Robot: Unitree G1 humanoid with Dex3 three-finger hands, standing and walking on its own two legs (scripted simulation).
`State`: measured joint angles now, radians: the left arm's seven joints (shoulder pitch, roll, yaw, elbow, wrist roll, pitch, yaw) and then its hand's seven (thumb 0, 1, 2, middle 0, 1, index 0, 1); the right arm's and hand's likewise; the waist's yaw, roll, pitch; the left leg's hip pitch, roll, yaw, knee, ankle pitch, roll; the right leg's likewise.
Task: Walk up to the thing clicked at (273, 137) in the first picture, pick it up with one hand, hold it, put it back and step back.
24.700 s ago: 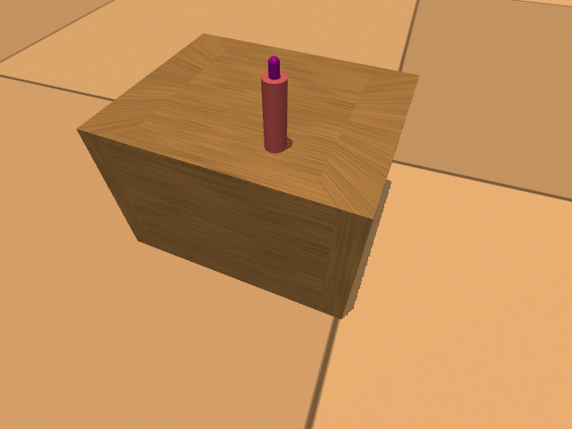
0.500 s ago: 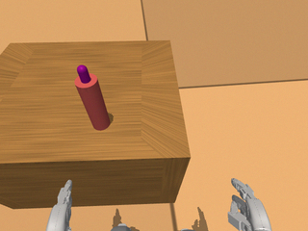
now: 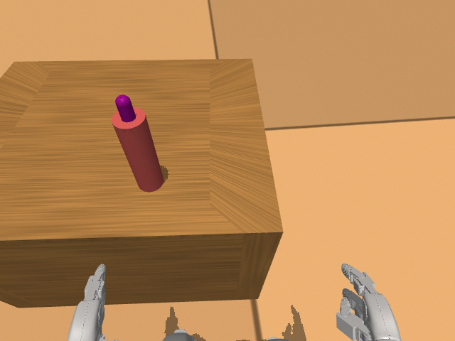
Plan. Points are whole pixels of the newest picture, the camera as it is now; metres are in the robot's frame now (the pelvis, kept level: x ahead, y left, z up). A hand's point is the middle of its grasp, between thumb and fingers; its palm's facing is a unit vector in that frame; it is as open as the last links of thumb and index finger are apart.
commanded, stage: home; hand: left
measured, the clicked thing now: (138, 146) +0.51 +0.20 +0.02
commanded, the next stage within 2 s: stand in 1.00 s
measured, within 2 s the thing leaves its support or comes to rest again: neither
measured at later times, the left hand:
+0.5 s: hand (124, 327) +0.17 +0.18 -0.04, palm faces +0.12 -0.96 -0.24, open 17.5 cm
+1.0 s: hand out of the picture +0.09 +0.25 -0.11, palm faces -0.05 -0.92 -0.39, open 17.5 cm
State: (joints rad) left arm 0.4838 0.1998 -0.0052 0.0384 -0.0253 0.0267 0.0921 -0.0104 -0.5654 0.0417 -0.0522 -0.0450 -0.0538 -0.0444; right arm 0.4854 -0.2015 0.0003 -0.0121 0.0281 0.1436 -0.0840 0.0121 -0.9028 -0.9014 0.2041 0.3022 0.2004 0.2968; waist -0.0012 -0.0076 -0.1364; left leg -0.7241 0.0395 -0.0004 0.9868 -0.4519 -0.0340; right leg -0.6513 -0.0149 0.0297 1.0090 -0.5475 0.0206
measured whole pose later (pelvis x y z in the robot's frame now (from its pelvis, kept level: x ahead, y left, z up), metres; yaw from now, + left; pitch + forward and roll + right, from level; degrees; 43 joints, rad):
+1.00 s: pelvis -0.01 +0.00 +0.03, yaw +0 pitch +0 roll +0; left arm 0.28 0.36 0.02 0.75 0.05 -0.02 0.02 -0.01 -0.56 0.04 -0.05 -0.05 -0.06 -0.05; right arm 0.21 -0.33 -0.05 0.84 -0.05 0.01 0.00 0.01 -0.91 -0.90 0.20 0.30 0.20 0.30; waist -0.01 -0.01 0.03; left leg -0.45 0.03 0.00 0.82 -0.38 -0.02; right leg -0.37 -0.02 0.02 0.84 -0.48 0.02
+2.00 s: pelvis -0.01 +0.02 +0.07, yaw +0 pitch -3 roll +0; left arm 0.13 0.33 0.00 1.17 0.02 -0.02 0.01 0.01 0.90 0.90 -0.20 -0.30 -0.21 -0.30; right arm 0.11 -0.33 -0.01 1.17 -0.01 -0.01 0.00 0.00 -0.91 -0.90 0.20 0.30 0.20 0.30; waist -0.01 -0.01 0.06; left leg -0.15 0.02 0.02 0.37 -0.16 -0.01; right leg -0.07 -0.04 0.03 0.34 -0.22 0.04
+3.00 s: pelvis +0.01 +0.01 +0.07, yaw +0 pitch -2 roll +0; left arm 0.12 0.34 0.00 1.13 0.01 -0.01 0.00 0.01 0.90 0.90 -0.20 -0.30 -0.21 -0.30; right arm 0.09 -0.34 -0.01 1.15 -0.01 -0.01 0.01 0.00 -0.91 -0.90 0.20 0.30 0.20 0.30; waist -0.01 0.00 0.06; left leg -0.14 0.02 0.02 0.34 -0.17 -0.02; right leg -0.05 -0.03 0.03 0.32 -0.22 0.04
